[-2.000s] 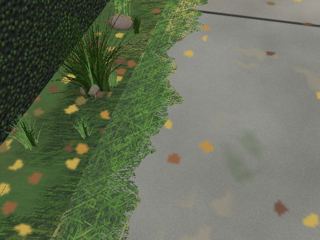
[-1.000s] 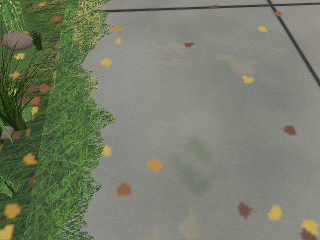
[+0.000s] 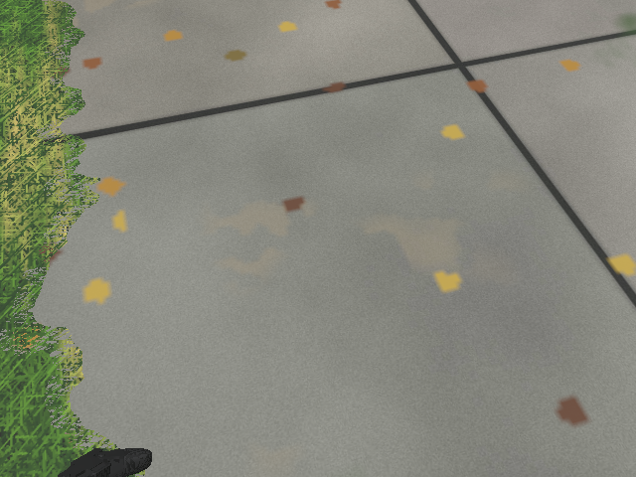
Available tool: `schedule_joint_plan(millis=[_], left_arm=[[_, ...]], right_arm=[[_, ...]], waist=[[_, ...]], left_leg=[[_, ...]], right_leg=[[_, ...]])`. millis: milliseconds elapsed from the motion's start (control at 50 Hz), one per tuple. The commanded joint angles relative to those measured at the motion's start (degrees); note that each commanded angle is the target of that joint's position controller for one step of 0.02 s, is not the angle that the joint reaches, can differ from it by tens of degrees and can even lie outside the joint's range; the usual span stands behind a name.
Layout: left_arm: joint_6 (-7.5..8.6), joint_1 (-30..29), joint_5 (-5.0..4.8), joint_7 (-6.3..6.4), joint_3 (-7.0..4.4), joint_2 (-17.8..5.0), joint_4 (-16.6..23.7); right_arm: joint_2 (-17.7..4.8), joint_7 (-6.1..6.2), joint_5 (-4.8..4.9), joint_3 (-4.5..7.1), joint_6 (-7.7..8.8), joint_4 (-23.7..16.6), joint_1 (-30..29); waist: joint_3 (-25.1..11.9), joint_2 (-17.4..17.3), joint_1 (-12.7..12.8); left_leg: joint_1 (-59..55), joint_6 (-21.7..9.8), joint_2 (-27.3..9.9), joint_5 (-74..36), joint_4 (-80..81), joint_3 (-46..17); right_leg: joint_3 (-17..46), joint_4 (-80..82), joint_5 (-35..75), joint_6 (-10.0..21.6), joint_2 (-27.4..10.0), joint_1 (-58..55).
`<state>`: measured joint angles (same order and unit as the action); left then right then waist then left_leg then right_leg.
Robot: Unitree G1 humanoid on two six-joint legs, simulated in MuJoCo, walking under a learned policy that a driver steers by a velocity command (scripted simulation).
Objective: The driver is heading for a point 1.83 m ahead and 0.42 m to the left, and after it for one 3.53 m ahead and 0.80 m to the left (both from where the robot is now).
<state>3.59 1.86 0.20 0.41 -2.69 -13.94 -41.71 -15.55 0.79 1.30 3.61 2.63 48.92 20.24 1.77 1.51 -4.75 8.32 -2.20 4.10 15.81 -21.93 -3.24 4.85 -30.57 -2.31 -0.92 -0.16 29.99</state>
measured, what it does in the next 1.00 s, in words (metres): steps on the spot, turning left: right foot, then left foot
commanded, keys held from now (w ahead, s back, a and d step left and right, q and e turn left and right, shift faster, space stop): q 0.58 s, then no key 0.42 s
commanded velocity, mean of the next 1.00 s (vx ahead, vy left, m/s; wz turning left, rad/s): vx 0.04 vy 0.00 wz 0.41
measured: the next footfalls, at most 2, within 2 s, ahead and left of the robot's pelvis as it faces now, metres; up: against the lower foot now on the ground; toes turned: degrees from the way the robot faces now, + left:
right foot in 0.04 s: +0.17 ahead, -0.12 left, +0.00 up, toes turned +5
left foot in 0.46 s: +0.06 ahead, +0.13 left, +0.00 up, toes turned +19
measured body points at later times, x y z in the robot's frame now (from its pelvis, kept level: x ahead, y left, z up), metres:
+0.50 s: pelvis +0.04 +0.02 -0.01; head +0.06 +0.05 +0.43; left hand +0.09 +0.33 -0.13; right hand +0.26 -0.22 -0.10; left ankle +0.02 +0.11 -0.74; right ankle +0.13 -0.12 -0.72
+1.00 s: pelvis +0.06 +0.01 -0.01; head +0.08 +0.01 +0.44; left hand +0.06 +0.31 -0.11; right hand +0.31 -0.15 -0.11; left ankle +0.02 +0.11 -0.74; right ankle +0.11 -0.11 -0.74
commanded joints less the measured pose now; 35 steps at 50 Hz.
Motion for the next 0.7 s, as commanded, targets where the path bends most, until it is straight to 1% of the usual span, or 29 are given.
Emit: schedule_joint_plan(millis=[20, 40, 60, 80, 100, 120, 140, 160, 180, 200, 220, 280, 320, 360, 380, 400, 420, 440, 460, 480, 500, 520, 540, 560, 580, 600, 640, 680, 700], left_arm=[[1.36, 5.8, 0.41, 0.11, -2.84, -8.1, 1.8], [1.67, 9.4, 1.43, 0.64, -3.53, -11.0, 1.6], [0.88, 11.5, 2.05, 1.43, -3.95, -13.7, 2.3], [-0.20, 13.1, 1.35, 1.17, -3.58, -11.8, 2.1], [-0.75, 11.1, 0.55, 1.04, -2.89, -8.8, 2.8], [-1.15, 8.3, 0.19, 1.14, -2.32, -7.2, 3.1], [-1.52, 5.5, 0.37, 1.14, -2.01, -6.8, 3.3], [-1.84, 3.2, 0.69, 1.21, -2.05, -7.1, 3.3], [-2.02, 2.0, 1.21, 1.26, -2.28, -8.0, 3.0], [-2.05, 1.5, 1.44, 1.39, -2.38, -8.1, 2.8], [-2.03, 1.4, 1.38, 1.58, -2.45, -8.1, 2.5], [-2.13, 1.6, 0.84, 2.18, -2.91, -9.2, 1.7], [-2.50, 1.5, 0.61, 2.20, -3.35, -10.6, 1.5], [-2.83, 2.1, 0.15, 1.92, -3.73, -11.8, 1.0], [-2.98, 2.3, -0.20, 1.74, -3.88, -12.2, 0.7], [-3.17, 2.0, -0.70, 1.60, -3.97, -12.5, 0.5], [-3.42, 1.8, -1.28, 1.54, -4.01, -12.4, 0.2], [-3.70, 3.5, -1.56, 1.47, -3.78, -11.1, -0.7], [-4.05, 6.0, -1.05, 1.10, -3.27, -8.3, -1.6], [-4.08, 6.3, 1.64, 0.68, -2.39, -5.7, 0.7], [-3.60, -0.7, 1.23, 1.29, -3.35, -8.5, 2.9], [-3.70, -1.4, -0.16, 1.67, -3.93, -9.9, 2.9], [-4.00, 0.9, -0.30, 2.12, -4.29, -10.0, 1.6], [-4.34, 2.4, 0.25, 2.59, -4.49, -10.1, 0.1], [-4.40, 3.6, 0.73, 2.68, -4.57, -9.9, -0.2], [-4.27, 4.7, 0.54, 2.48, -4.52, -9.6, -0.4], [-4.02, 5.0, -0.10, 2.21, -4.13, -8.7, -0.6], [-3.90, 3.5, -0.21, 1.94, -3.43, -7.4, -0.1], [-3.86, 2.9, -0.20, 1.70, -3.13, -7.0, 0.0]], right_arm=[[-8.8, 1.00, 0.39, 2.20, -0.28, -5.2, -4.7], [-6.2, 0.97, -0.27, 1.45, -0.15, -6.6, -4.5], [-2.2, 0.73, -1.56, 0.41, 0.22, -7.0, 1.2], [-4.4, 0.62, -0.52, 0.39, 0.07, -6.9, 6.7], [-8.6, 0.78, 0.03, 1.65, -0.89, -6.2, 5.1], [-9.5, 1.15, -0.02, 2.20, -2.06, -6.9, 1.2], [-9.3, 1.56, -0.26, 2.52, -3.39, -7.0, -0.1], [-8.9, 1.84, -0.44, 2.68, -4.56, -7.5, -0.4], [-7.5, 1.83, -0.41, 2.41, -5.26, -8.0, -0.3], [-6.5, 1.80, -0.36, 2.26, -5.54, -8.5, -0.3], [-6.0, 1.74, -0.36, 2.13, -5.60, -9.2, -0.9], [-4.9, 1.11, -0.78, 1.50, -5.37, -11.5, -4.3], [-5.2, 0.40, -0.75, 1.31, -5.28, -12.5, -5.7], [-6.2, -0.29, -0.69, 1.56, -5.44, -13.3, -6.2], [-6.6, -0.61, -0.70, 1.74, -5.58, -13.6, -6.1], [-6.7, -0.91, -0.77, 1.92, -5.70, -13.6, -5.3], [-6.7, -1.15, -0.89, 2.17, -5.75, -13.0, -3.5], [-7.5, -1.06, -1.11, 2.75, -5.82, -12.2, -1.6], [-10.8, -0.54, -1.31, 3.80, -5.81, -12.3, -0.2], [-16.8, 0.48, -1.30, 4.62, -5.87, -14.8, -1.7], [-17.2, -0.15, -3.71, 4.54, -4.46, -15.7, -0.8], [-15.8, -0.45, -4.08, 4.17, -3.18, -15.8, -3.6], [-14.1, -0.25, -2.79, 3.85, -2.55, -16.2, -7.4], [-11.8, 0.02, -1.74, 3.09, -2.41, -16.7, -9.6], [-11.0, 0.34, -1.35, 2.63, -2.47, -17.1, -10.8], [-10.0, 0.58, -1.56, 2.14, -2.52, -17.4, -10.7], [-8.7, 0.90, -1.73, 1.63, -2.35, -17.4, -9.7], [-8.7, 1.12, -1.56, 1.61, -2.44, -16.9, -8.5], [-8.9, 1.19, -1.62, 1.68, -2.58, -16.8, -8.3]], waist=[[-6.4, -7.6, 6.7], [-11.2, -3.2, 7.3], [-16.1, 9.7, 5.3], [-22.5, 15.5, 4.9], [-19.0, 8.7, 5.2], [-14.3, 5.5, 5.2], [-11.3, 4.1, 4.5], [-9.1, 5.1, 3.6], [-7.3, 6.4, 3.0], [-6.6, 7.0, 2.7], [-6.4, 7.1, 2.8], [-7.8, 6.1, 3.8], [-8.6, 6.4, 4.2], [-8.6, 6.8, 4.4], [-8.4, 6.9, 4.3], [-8.3, 6.7, 3.5], [-8.3, 6.1, 2.3], [-8.1, 4.3, 2.0], [-5.8, -4.9, 2.7], [-3.4, -22.2, 5.3], [-5.8, -17.6, 0.4], [-4.3, -12.8, 2.2], [-3.7, -10.2, 4.4], [-4.5, -9.0, 5.1], [-5.1, -9.3, 5.9], [-6.5, -9.1, 6.3], [-7.7, -8.8, 5.8], [-7.3, -9.2, 4.7], [-7.2, -9.6, 4.2]], left_leg=[[0.9, -4.9, -11.2, -25.5, -5.8, -11.8], [6.1, -2.4, -7.2, -17.5, -14.5, -9.8], [20.7, 1.2, 0.0, 14.1, -29.2, -4.0], [26.4, 3.0, 0.0, 28.2, -41.4, -3.0], [29.0, 4.5, -2.9, 24.2, -46.9, -3.5], [30.9, 5.7, -4.3, 20.1, -48.8, -1.9], [30.4, 6.5, -5.8, 16.5, -48.8, -1.6], [27.8, 7.1, -6.6, 13.6, -48.7, -1.3], [24.7, 7.3, -6.5, 11.2, -47.9, 0.3], [23.1, 7.3, -6.4, 9.6, -46.2, 1.3], [22.5, 7.2, -6.6, 8.6, -43.8, 1.9], [19.8, 6.4, -8.2, 5.7, -34.9, 2.5], [16.3, 5.4, -8.3, 4.5, -29.8, 3.5], [13.9, 4.2, -8.0, 4.4, -25.6, 4.6], [12.7, 3.4, -7.7, 4.2, -22.9, 5.1], [10.6, 2.3, -7.2, 2.6, -18.6, 5.9], [7.0, 1.0, -6.0, -0.8, -12.8, 7.3], [2.7, -0.8, -4.6, -3.1, -8.2, 7.0], [-1.8, -4.2, -9.9, -11.3, -0.5, -2.7], [-6.0, -12.4, -24.1, -27.9, 1.1, -22.9], [0.5, -18.3, -26.7, -22.4, 4.9, -27.4], [2.0, -15.4, -23.1, -16.9, 5.6, -22.6], [2.6, -11.6, -19.9, -13.7, 4.9, -18.8], [2.6, -9.6, -18.3, -14.0, 4.1, -16.5], [3.7, -9.2, -17.1, -16.7, 3.7, -15.0], [3.5, -9.3, -16.4, -18.7, 3.4, -13.8], [0.8, -9.4, -15.7, -20.8, 2.7, -12.6], [-1.5, -9.4, -15.4, -20.2, 2.2, -12.6], [-1.7, -9.5, -15.3, -19.1, 2.0, -12.8]], right_leg=[[-1.1, 8.5, 6.3, 2.1, 0.4, -13.2], [3.8, 7.8, 19.5, 5.2, -6.7, -24.1], [15.0, 3.1, 43.4, 12.2, -20.3, -39.3], [24.4, 4.1, 39.1, 18.9, -27.9, -41.8], [22.3, 6.5, 27.2, 18.0, -24.5, -37.6], [16.7, 8.0, 18.5, 15.7, -20.9, -32.9], [13.1, 10.1, 11.2, 14.7, -18.6, -27.4], [10.2, 12.3, 6.5, 14.4, -17.2, -21.7], [6.6, 14.3, 3.9, 14.2, -15.4, -16.4], [4.0, 15.5, 2.5, 14.3, -14.5, -14.4], [2.2, 16.0, 2.4, 14.6, -14.4, -14.0], [-0.6, 16.0, 3.6, 15.2, -16.0, -15.7], [-1.9, 15.9, 3.6, 15.0, -17.0, -15.9], [-2.6, 15.2, 2.4, 14.4, -17.9, -16.9], [-2.9, 14.5, 1.6, 13.7, -18.3, -17.5], [-3.7, 13.0, 0.5, 12.5, -18.3, -17.6], [-5.1, 10.6, -1.5, 10.6, -17.5, -16.7], [-7.2, 6.6, -5.5, 7.6, -15.8, -14.2], [-12.4, -4.4, -13.8, 2.3, -11.0, -6.8], [-15.2, -21.8, -35.1, -3.6, -2.3, 9.6], [-4.8, -31.4, -36.3, -2.7, 0.2, 11.4], [-2.2, -34.7, -30.4, -1.4, -0.9, 11.4], [-1.4, -34.3, -24.6, -0.8, -1.6, 11.5], [-1.2, -34.6, -21.4, -1.1, -1.9, 10.5], [-1.4, -35.8, -18.8, -1.6, -1.3, 8.5], [-1.6, -36.6, -17.1, -1.9, -0.8, 6.9], [-1.6, -33.5, -15.1, -2.4, -0.7, 6.0], [-1.4, -26.1, -14.4, -3.0, -1.1, 5.4], [-1.5, -22.7, -14.4, -3.3, -1.3, 3.8]])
